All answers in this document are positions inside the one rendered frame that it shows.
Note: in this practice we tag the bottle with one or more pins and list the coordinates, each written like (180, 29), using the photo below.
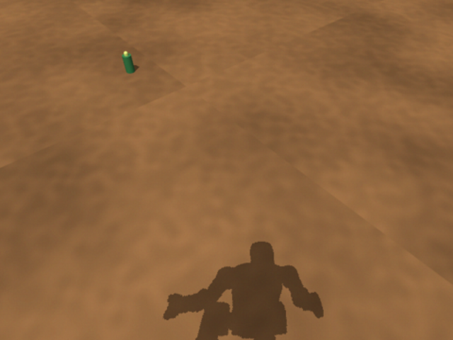
(127, 59)

